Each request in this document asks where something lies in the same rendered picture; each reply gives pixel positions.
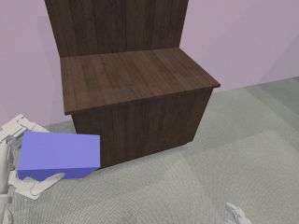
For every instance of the robot right hand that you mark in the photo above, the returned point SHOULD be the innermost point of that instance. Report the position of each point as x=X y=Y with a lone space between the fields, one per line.
x=237 y=214

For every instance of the sponge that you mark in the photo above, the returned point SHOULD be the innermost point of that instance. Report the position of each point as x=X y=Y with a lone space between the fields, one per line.
x=45 y=154

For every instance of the table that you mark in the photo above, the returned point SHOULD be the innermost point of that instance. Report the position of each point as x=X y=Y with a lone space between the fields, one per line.
x=124 y=76

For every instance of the robot left hand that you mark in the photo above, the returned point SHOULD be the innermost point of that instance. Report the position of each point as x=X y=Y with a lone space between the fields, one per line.
x=11 y=138

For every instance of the robot left forearm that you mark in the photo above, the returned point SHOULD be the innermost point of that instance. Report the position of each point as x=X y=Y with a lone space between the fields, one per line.
x=6 y=216

